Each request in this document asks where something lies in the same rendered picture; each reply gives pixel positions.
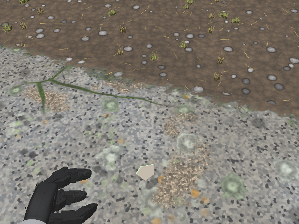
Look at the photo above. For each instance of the left robot hand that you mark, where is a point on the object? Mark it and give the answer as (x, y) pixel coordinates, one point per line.
(49, 197)

